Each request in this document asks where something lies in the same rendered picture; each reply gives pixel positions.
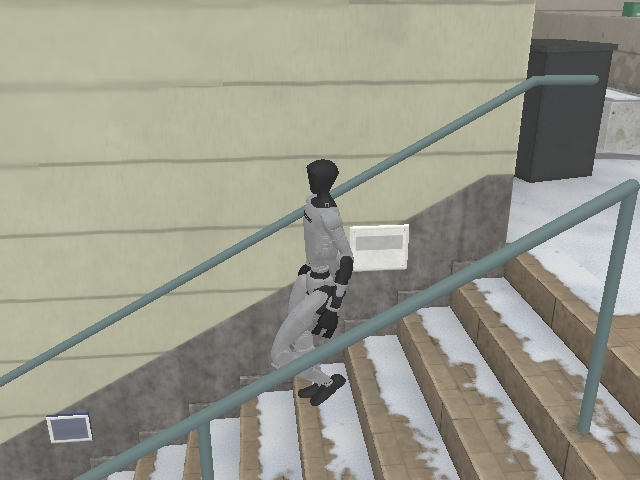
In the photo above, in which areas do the stairs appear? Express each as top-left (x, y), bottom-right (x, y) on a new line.
top-left (102, 258), bottom-right (640, 480)

